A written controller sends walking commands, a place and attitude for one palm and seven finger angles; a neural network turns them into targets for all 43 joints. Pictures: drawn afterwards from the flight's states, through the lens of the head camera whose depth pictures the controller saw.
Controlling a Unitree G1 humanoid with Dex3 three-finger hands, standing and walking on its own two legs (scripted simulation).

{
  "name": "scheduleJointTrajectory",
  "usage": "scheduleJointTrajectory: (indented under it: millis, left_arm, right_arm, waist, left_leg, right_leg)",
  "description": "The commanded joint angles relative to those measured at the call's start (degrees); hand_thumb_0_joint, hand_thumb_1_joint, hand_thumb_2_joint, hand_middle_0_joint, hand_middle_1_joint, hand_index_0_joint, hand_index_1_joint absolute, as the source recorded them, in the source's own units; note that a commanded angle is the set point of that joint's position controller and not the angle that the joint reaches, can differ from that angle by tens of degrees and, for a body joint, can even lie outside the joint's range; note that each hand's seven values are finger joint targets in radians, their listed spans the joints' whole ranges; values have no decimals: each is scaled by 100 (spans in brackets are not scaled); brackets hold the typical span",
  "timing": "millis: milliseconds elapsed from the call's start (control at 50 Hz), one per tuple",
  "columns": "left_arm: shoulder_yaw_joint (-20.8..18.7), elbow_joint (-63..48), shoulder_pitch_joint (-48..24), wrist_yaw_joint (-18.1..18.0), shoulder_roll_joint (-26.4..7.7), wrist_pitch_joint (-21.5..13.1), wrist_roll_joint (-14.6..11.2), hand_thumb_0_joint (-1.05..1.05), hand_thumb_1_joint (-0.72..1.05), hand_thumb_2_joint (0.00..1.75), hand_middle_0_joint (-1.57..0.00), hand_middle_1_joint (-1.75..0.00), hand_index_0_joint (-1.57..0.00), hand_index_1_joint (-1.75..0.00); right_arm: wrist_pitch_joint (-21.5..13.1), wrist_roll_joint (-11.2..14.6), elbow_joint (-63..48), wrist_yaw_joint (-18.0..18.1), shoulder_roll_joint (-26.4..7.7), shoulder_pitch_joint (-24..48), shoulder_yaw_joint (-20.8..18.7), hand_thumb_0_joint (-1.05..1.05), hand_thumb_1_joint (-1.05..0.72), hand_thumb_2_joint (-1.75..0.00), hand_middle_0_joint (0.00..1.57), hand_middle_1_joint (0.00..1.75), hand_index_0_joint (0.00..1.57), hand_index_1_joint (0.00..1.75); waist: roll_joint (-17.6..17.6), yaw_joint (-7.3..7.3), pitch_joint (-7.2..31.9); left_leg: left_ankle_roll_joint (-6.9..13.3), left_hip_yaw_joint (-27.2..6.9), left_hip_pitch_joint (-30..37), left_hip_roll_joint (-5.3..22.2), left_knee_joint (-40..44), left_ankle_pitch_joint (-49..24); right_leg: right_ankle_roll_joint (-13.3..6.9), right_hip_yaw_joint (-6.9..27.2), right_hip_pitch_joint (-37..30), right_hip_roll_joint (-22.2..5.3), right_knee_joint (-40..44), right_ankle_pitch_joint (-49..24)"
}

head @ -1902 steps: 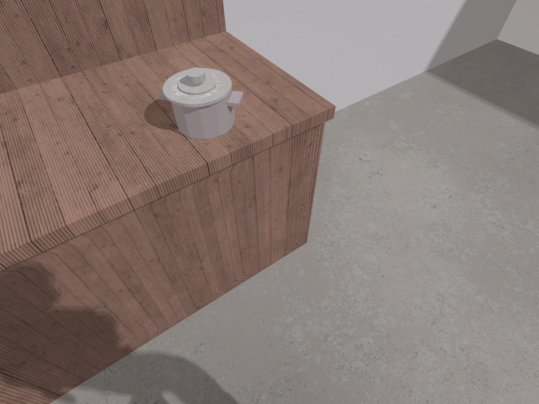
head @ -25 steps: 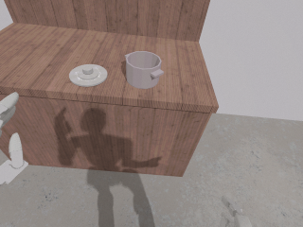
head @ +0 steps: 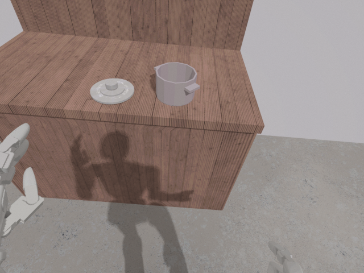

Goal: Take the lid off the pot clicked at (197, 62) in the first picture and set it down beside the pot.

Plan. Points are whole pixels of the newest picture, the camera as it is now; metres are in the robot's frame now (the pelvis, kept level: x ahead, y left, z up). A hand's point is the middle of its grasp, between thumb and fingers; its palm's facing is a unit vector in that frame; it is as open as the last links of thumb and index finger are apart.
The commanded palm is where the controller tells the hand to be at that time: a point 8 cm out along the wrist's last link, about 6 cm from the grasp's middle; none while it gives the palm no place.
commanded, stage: let the arm hang, fingers relaxed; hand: left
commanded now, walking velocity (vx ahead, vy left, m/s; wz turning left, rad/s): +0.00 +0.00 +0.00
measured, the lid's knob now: (111, 84) +0.74 +0.30 +0.00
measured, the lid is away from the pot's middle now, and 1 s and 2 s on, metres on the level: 0.24 0.24 0.24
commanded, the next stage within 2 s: look to check the result in 1.10 s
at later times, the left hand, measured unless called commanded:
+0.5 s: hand out of the picture +0.02 +0.19 -0.18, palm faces +0.09 -0.98 -0.20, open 7.1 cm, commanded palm none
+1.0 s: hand out of the picture +0.05 +0.18 -0.17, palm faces +0.08 -0.98 -0.19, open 7.3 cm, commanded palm none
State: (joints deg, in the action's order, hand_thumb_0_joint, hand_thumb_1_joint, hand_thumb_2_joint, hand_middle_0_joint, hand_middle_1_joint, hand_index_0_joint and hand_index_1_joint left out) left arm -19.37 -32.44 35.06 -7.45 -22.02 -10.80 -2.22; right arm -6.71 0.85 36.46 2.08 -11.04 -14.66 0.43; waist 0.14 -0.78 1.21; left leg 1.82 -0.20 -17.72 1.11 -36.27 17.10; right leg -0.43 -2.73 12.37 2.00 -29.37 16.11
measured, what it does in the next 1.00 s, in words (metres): stands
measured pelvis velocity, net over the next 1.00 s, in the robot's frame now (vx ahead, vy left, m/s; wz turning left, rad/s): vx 0.04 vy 0.01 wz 0.06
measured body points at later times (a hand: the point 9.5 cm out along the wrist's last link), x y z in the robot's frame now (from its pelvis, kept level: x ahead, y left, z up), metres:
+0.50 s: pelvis +0.03 +0.00 +0.01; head +0.07 +0.03 +0.45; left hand +0.01 +0.24 -0.16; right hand +0.02 -0.23 -0.14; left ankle +0.00 +0.09 -0.73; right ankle +0.01 -0.11 -0.73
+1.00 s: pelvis +0.04 +0.01 +0.01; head +0.06 +0.02 +0.46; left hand +0.04 +0.23 -0.15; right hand +0.05 -0.21 -0.15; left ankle +0.01 +0.09 -0.73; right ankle +0.01 -0.11 -0.73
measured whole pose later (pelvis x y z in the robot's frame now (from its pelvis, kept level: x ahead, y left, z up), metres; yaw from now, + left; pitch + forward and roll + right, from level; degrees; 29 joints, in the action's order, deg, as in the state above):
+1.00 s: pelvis +0.04 +0.01 +0.01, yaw +3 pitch -1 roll +0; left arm -0.8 62.2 14.0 -2.6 -9.1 0.4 0.5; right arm -0.1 -0.3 61.8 2.4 -7.1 -16.4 -2.2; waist 0.8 -0.8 -2.8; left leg 3.3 1.1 -9.6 -2.6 -26.8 16.7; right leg -0.7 1.0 8.3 1.4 -25.7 16.8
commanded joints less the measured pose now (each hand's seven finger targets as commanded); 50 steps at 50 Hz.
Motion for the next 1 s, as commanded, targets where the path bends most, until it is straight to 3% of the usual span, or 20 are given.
scheduleJointTrajectory:
  millis: [0, 20, 40, 60, 100, 140, 160, 180, 200, 220, 240, 300, 340, 360, 380, 420, 500, 600, 700, 980]
  left_arm:
    - [1222, 3765, -872, 645, 475, 984, 572, 0, 90, 90, -20, -30, -20, -30]
    - [1296, 3974, -935, 697, 621, 1085, 510, 0, 90, 90, -20, -30, -20, -30]
    - [1354, 4137, -1320, 711, 624, 1105, 500, 0, 90, 90, -20, -30, -20, -30]
    - [1387, 4374, -1640, 707, 615, 1088, 474, 0, 90, 90, -20, -30, -20, -30]
    - [1427, 5165, -1988, 666, 608, 1061, 413, 0, 90, 90, -20, -30, -20, -30]
    - [1482, 6032, -1889, 643, 537, 1087, 357, 0, 90, 90, -20, -30, -20, -30]
    - [1488, 6463, -1685, 643, 418, 1074, 359, 0, 90, 90, -20, -30, -20, -30]
    - [1481, 6832, -1601, 613, 148, 1039, 373, 0, 90, 90, -20, -30, -20, -30]
    - [1518, 7094, -1739, 609, -104, 1026, 371, 0, 90, 90, -20, -30, -20, -30]
    - [1558, 7282, -1956, 599, -109, 982, 347, 0, 90, 90, -20, -30, -20, -30]
    - [1586, 7443, -2147, 572, -61, 970, 341, 0, 90, 90, -20, -30, -20, -30]
    - [1499, 7861, -2215, 515, 358, 916, 360, 0, 90, 90, -20, -30, -20, -30]
    - [1562, 8108, -2199, 533, 427, 950, 300, 0, 90, 90, -20, -30, -20, -30]
    - [1609, 8229, -2038, 559, 565, 978, 263, 0, 90, 90, -20, -30, -20, -30]
    - [1657, 8332, -1875, 570, 647, 1002, 246, 0, 90, 90, -20, -30, -20, -30]
    - [1728, 8605, -1857, 571, 693, 1036, 224, 0, 90, 90, -20, -30, -20, -30]
    - [1807, 8953, -1729, 549, 763, 1053, 222, 0, 90, 90, -20, -30, -20, -30]
    - [1832, 9170, -1728, 507, 829, 1066, 244, 0, 90, 90, -20, -30, -20, -30]
    - [1830, 9251, -1743, 486, 902, 1066, 261, 0, 90, 90, -20, -30, -20, -30]
    - [1798, 9281, -1743, 484, 891, 1043, 255, 0, 90, 90, -20, -30, -20, -30]
  right_arm:
    - [9, -116, 333, -345, -1041, 9, -635, 0, -90, -90, 20, 30, 20, 30]
    - [214, -175, 209, -291, -1011, 121, -541, 0, -90, -90, 20, 30, 20, 30]
    - [268, -267, 107, -249, -1008, -2, -533, 0, -90, -90, 20, 30, 20, 30]
    - [291, -337, 127, -201, -1136, -104, -566, 0, -90, -90, 20, 30, 20, 30]
    - [354, -382, 267, -135, -1167, -57, -592, 0, -90, -90, 20, 30, 20, 30]
    - [407, -317, 422, -86, -1032, 234, -509, 0, -90, -90, 20, 30, 20, 30]
    - [424, -246, 520, -75, -914, 376, -465, 0, -90, -90, 20, 30, 20, 30]
    - [441, -182, 609, -82, -688, 337, -436, 0, -90, -90, 20, 30, 20, 30]
    - [492, -119, 722, -109, -526, 125, -427, 0, -90, -90, 20, 30, 20, 30]
    - [555, -122, 884, -104, -482, 27, -443, 0, -90, -90, 20, 30, 20, 30]
    - [621, -127, 999, -97, -501, -13, -475, 0, -90, -90, 20, 30, 20, 30]
    - [610, -160, 1339, -78, -344, -349, -488, 0, -90, -90, 20, 30, 20, 30]
    - [610, -148, 1583, -81, -164, -659, -435, 0, -90, -90, 20, 30, 20, 30]
    - [595, -181, 1640, -50, -259, -624, -417, 0, -90, -90, 20, 30, 20, 30]
    - [587, -192, 1649, -4, -387, -572, -421, 0, -90, -90, 20, 30, 20, 30]
    - [552, -153, 1806, 53, -420, -641, -404, 0, -90, -90, 20, 30, 20, 30]
    - [546, -114, 2009, 108, -342, -716, -373, 0, -90, -90, 20, 30, 20, 30]
    - [578, -118, 2205, 84, -191, -688, -357, 0, -90, -90, 20, 30, 20, 30]
    - [586, -136, 2333, 68, -151, -649, -356, 0, -90, -90, 20, 30, 20, 30]
    - [569, -138, 2392, 78, -129, -638, -338, 0, -90, -90, 20, 30, 20, 30]
  waist:
    - [-675, -216, 26]
    - [-843, -130, 70]
    - [-496, -182, -23]
    - [-12, -187, 14]
    - [215, -65, 156]
    - [-319, 179, 282]
    - [-360, 343, 344]
    - [88, 316, 327]
    - [401, 151, 58]
    - [537, 60, -80]
    - [808, 4, -330]
    - [61, -156, -79]
    - [-100, -217, 44]
    - [-389, -93, -17]
    - [-343, 22, 32]
    - [-699, 20, 202]
    - [-353, 54, 206]
    - [51, 37, -200]
    - [27, 15, -448]
    - [-109, 18, -389]
  left_leg:
    - [243, -1036, -41, 676, 568, -1164]
    - [583, -1889, -311, 1058, 1188, -484]
    - [879, -2655, -218, 1279, 1513, -684]
    - [1097, -2912, 45, 1397, 1484, -1438]
    - [1136, -2472, 509, 1348, 1190, -3031]
    - [821, -1745, 228, 1004, 1003, -3338]
    - [519, -1228, -224, 642, 744, -2725]
    - [171, -673, -709, 87, 314, -1490]
    - [-40, -198, -893, -317, -121, 59]
    - [-120, -97, -775, -380, -566, 506]
    - [-119, -162, -707, -247, -904, 691]
    - [-60, -220, -278, 23, -506, 555]
    - [41, -341, 538, 170, 771, -638]
    - [178, -668, 691, 407, 1055, -1091]
    - [305, -833, 706, 647, 1107, -1296]
    - [408, -967, 821, 751, 1269, -2057]
    - [411, -807, 1021, 732, 1269, -2507]
    - [303, -653, 793, 537, 1361, -1657]
    - [291, -618, 758, 495, 1475, -1342]
    - [255, -526, 873, 450, 1426, -1526]
  right_leg:
    - [-205, -94, 1204, -596, -1049, 48]
    - [-74, -90, 1304, -289, -1642, 919]
    - [-26, 159, 1608, -154, -2215, 1288]
    - [-47, 419, 1807, -156, -2443, 1431]
    - [-24, 592, 1631, -176, -2137, 1311]
    - [-6, 592, 537, -177, -1142, 674]
    - [-33, 749, -338, -273, -365, -283]
    - [-213, 1550, -796, -752, 228, -944]
    - [-547, 2396, -605, -1484, 926, -602]
    - [-820, 2901, -328, -1735, 1303, -518]
    - [-910, 2823, -79, -1713, 1463, -715]
    - [-1179, 2167, -254, -1600, 1058, -1850]
    - [-755, 1474, 38, -1088, 719, -1409]
    - [-495, 1085, 162, -681, 541, -1156]
    - [-336, 847, 81, -492, 530, -1080]
    - [-223, 531, -197, -396, 288, -1157]
    - [-183, 481, -350, -422, 420, -1222]
    - [-236, 604, -347, -532, 611, -1250]
    - [-254, 644, -218, -547, 630, -1146]
    - [-263, 717, -292, -587, 670, -1333]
